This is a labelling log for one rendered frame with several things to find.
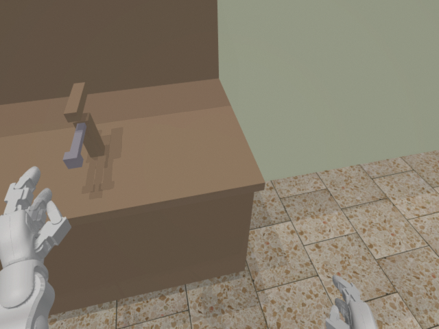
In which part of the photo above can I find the robot right hand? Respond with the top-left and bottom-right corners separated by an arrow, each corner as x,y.
325,275 -> 377,329

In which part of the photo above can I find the robot left hand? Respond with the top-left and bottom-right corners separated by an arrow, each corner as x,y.
0,167 -> 71,268

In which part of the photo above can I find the robot left forearm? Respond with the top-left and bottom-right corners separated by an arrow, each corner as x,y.
0,259 -> 55,329

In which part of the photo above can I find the tap lever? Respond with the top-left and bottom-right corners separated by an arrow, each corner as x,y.
63,123 -> 86,169

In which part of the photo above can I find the counter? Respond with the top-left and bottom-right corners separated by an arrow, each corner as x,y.
0,0 -> 265,316

